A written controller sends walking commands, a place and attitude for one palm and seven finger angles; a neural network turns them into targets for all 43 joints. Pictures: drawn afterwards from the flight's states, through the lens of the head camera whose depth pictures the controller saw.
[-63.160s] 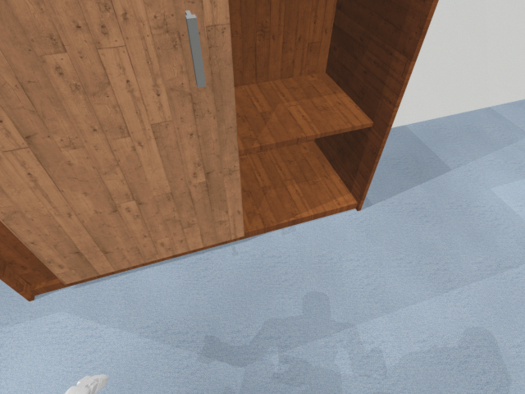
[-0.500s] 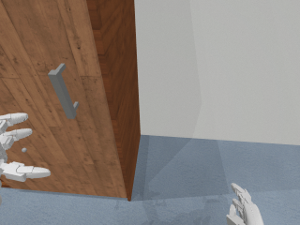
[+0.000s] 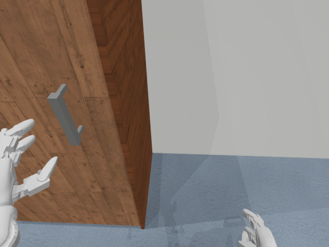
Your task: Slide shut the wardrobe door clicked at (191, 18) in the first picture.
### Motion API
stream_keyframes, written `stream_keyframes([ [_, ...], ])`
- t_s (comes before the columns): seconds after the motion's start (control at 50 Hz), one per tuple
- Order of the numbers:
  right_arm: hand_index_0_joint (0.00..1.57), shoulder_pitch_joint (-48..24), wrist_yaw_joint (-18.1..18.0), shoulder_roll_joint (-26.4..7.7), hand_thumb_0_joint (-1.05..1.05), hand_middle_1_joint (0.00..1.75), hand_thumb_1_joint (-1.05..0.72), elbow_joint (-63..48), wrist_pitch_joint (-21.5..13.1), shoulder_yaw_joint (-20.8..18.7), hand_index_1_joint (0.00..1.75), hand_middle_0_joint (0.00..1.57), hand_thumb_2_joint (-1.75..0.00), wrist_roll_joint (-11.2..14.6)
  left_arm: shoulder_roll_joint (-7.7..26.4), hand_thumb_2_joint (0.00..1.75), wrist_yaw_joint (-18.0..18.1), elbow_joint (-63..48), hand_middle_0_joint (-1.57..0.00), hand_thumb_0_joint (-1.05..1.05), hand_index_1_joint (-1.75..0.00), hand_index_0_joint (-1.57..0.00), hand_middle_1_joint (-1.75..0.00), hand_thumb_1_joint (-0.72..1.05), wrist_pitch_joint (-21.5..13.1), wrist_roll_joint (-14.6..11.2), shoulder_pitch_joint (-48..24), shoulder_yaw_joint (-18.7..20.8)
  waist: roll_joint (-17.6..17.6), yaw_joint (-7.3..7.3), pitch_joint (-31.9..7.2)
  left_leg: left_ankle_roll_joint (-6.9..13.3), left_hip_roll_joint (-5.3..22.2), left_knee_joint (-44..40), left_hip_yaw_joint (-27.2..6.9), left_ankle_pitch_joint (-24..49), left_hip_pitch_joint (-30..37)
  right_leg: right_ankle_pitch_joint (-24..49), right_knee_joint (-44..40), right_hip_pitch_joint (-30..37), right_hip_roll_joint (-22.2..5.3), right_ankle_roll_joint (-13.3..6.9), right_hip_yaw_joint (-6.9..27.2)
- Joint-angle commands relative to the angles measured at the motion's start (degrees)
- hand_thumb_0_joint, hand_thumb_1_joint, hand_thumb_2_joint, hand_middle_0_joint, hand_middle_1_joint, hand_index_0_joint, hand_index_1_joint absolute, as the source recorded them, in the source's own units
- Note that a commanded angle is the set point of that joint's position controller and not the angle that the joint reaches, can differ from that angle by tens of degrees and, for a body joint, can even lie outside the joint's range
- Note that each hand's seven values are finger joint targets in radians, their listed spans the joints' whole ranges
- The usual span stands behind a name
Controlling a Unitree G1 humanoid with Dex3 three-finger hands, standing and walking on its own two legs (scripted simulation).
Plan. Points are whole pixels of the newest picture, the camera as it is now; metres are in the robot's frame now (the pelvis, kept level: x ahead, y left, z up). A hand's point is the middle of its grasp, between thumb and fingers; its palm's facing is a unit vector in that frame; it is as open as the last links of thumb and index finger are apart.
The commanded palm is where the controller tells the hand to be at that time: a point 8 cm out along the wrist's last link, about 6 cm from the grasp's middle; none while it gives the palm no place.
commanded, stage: draw the hand back to the body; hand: left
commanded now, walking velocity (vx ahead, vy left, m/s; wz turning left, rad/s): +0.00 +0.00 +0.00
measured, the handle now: (69, 116) +0.36 +0.30 +0.14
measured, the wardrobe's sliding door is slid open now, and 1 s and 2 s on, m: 0.00 0.00 0.00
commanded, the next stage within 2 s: step back with the hand held close in 0.46 s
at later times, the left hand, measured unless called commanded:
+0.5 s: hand (46, 179) +0.18 +0.25 +0.15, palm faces +0.48 -0.80 -0.36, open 7.4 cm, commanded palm +0.13 +0.28 +0.17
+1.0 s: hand (31, 186) +0.17 +0.27 +0.15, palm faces +0.35 -0.81 -0.48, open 7.4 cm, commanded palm +0.10 +0.30 +0.18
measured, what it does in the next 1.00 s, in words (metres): stands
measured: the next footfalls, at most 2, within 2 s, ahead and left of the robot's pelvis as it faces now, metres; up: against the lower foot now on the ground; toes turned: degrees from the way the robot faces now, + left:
right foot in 1.60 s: -0.18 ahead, -0.10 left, +0.00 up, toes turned +4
left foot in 1.76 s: -0.10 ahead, +0.14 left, +0.00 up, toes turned +1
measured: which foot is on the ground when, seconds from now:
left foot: down 0.00-1.00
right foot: down 0.00-1.00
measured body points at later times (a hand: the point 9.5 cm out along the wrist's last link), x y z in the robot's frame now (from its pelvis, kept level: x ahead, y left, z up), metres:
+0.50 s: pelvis -0.01 -0.02 +0.00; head -0.03 -0.04 +0.45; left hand +0.15 +0.29 +0.17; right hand +0.19 -0.24 -0.08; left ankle +0.01 +0.08 -0.74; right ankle -0.05 -0.13 -0.74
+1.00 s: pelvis -0.04 +0.01 +0.00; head -0.03 +0.01 +0.45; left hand +0.14 +0.31 +0.18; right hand +0.14 -0.24 -0.07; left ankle +0.01 +0.08 -0.74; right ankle -0.05 -0.13 -0.74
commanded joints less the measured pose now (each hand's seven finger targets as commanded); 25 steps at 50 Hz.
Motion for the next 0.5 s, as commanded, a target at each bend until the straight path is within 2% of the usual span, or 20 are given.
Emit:
stream_keyframes([
  [0.0,0.2,-7.0,-0.4,-6.1,0.0,0.3,-0.9,-9.6,-2.3,-3.0,0.3,0.2,-0.9,-0.1,11.3,0.85,0.7,-14.0,-0.2,0.0,-0.36,-0.2,-0.36,0.79,-3.8,0.2,-3.5,7.8,4.0,0.2,-5.0,-3.5,4.8,-4.4,-4.4,20.5,7.8,15.2,-3.0,-3.6,0.3,-2.1,-1.6],
  [0.06,0.2,-6.9,-0.2,-6.2,0.0,0.3,-0.9,-9.9,-1.6,-3.1,0.3,0.2,-0.9,-0.2,10.2,0.9,0.4,-14.5,-0.2,0.0,-0.3,-0.2,-0.3,0.9,-3.5,0.2,-3.2,6.6,4.2,-0.03,-4.5,-3.3,4.8,-4.3,-4.0,21.0,7.7,15.9,-3.3,-3.3,0.3,-2.0,-1.6],
  [0.08,0.2,-6.7,-0.2,-6.2,0.0,0.3,-0.9,-9.9,-1.2,-3.2,0.3,0.2,-0.9,-0.2,10.5,0.9,0.4,-13.4,-0.2,0.0,-0.3,-0.2,-0.3,0.9,-3.3,0.1,-2.4,7.0,2.2,-0.06,-4.3,-3.2,4.8,-4.4,-4.0,20.7,7.7,15.9,-3.5,-3.6,0.4,-1.9,-1.7],
  [0.14,0.2,-7.2,-0.3,-6.3,0.0,0.3,-0.9,-10.3,-0.2,-3.2,0.3,0.2,-0.9,-0.1,10.2,0.9,0.1,-11.9,-0.2,0.0,-0.3,-0.2,-0.3,0.9,-2.8,-0.2,-2.6,6.9,0.6,-0.17,-2.7,-2.7,4.6,-5.0,-3.4,16.7,6.7,14.5,-4.2,-3.8,0.5,-1.9,-1.5],
  [0.18,0.2,-7.6,-0.5,-6.2,0.0,0.3,-0.9,-10.5,0.2,-3.2,0.3,0.2,-0.9,0.0,10.4,0.9,0.1,-12.9,-0.2,0.0,-0.3,-0.2,-0.3,0.9,-3.0,-0.3,-3.8,6.9,0.8,-0.25,-3.4,-2.2,4.3,-5.0,-3.1,14.9,7.1,14.0,-4.6,-3.8,0.4,-1.8,-1.3],
  [0.2,0.2,-7.7,-0.6,-6.2,0.0,0.3,-0.9,-10.6,0.2,-3.2,0.3,0.2,-0.9,-0.1,10.8,0.9,0.2,-13.3,-0.2,0.0,-0.3,-0.2,-0.3,0.9,-3.0,-0.1,-3.9,7.2,2.2,-0.13,-3.9,-2.1,4.1,-4.9,-3.0,14.9,7.1,14.2,-4.5,-3.3,0.3,-1.8,-1.1],
  [0.24,0.2,-8.0,-0.8,-6.1,0.0,0.3,-0.9,-10.5,0.1,-3.1,0.3,0.2,-0.9,-0.1,11.0,0.9,0.2,-14.4,-0.2,0.0,-0.3,-0.2,-0.3,0.9,-3.1,-0.1,-5.3,6.8,3.0,-0.26,-4.4,-1.9,3.8,-4.8,-2.8,14.1,7.5,14.1,-5.0,-3.2,0.3,-1.8,-1.0],
  [0.3,0.2,-8.4,-1.2,-5.9,0.0,0.3,-0.9,-10.4,0.0,-3.0,0.3,0.2,-0.9,-0.2,10.8,0.9,0.4,-13.3,-0.2,0.0,-0.3,-0.2,-0.3,0.9,-3.0,-0.2,-4.8,6.7,1.5,-0.15,-2.8,-1.4,3.5,-4.8,-2.5,12.3,7.3,13.3,-5.7,-4.1,0.3,-1.6,-0.9],
  [0.32,0.2,-8.4,-1.2,-6.0,0.0,0.3,-0.9,-10.2,-0.1,-3.1,0.3,0.2,-0.9,-0.2,11.1,0.9,0.4,-14.1,-0.2,0.0,-0.3,-0.2,-0.3,0.9,-3.2,-0.2,-5.7,6.6,1.8,-0.32,-3.4,-1.4,3.3,-4.7,-2.5,11.9,7.5,13.0,-6.2,-3.5,0.2,-1.7,-0.7],
  [0.34,0.2,-8.8,-1.4,-6.0,0.0,0.3,-0.9,-10.2,-0.2,-3.0,0.3,0.2,-0.9,-0.3,11.7,0.9,0.5,-13.8,-0.2,0.0,-0.3,-0.2,-0.3,0.9,-3.2,-0.2,-5.7,7.1,1.9,-0.17,-2.4,-1.3,3.3,-4.6,-2.1,11.5,7.5,13.0,-6.6,-4.3,0.1,-1.6,-0.6],
  [0.4,0.2,-8.8,-1.5,-5.8,0.0,0.3,-0.9,-9.9,-0.3,-2.9,0.3,0.2,-0.9,-0.3,11.0,0.9,0.5,-12.7,-0.2,0.0,-0.3,-0.2,-0.3,0.9,-3.4,-0.2,-5.7,6.8,1.6,-0.14,-1.4,-1.3,3.2,-5.1,-2.4,10.2,7.2,11.5,-6.7,-4.4,0.1,-1.6,-0.7],
  [0.42,0.2,-9.1,-1.5,-5.8,0.0,0.3,-0.9,-9.8,-0.4,-3.0,0.3,0.2,-0.9,-0.2,11.1,0.9,0.4,-12.8,-0.2,0.0,-0.3,-0.2,-0.3,0.9,-3.6,-0.3,-6.1,6.7,0.5,-0.2,-1.0,-1.2,3.2,-5.0,-2.3,9.8,7.2,11.0,-7.3,-4.7,0.2,-1.6,-0.5],
  [0.48,0.2,-9.1,-1.6,-5.7,0.0,0.3,-0.9,-9.6,-0.4,-2.9,0.3,0.2,-0.9,-0.3,11.0,0.9,0.3,-11.5,-0.2,0.0,-0.3,-0.2,-0.3,0.9,-3.8,-0.4,-4.6,7.0,1.3,0.1,-1.0,-1.0,2.9,-4.9,-2.0,10.4,7.4,12.4,-7.2,-4.4,-0.1,-1.5,-0.3],
])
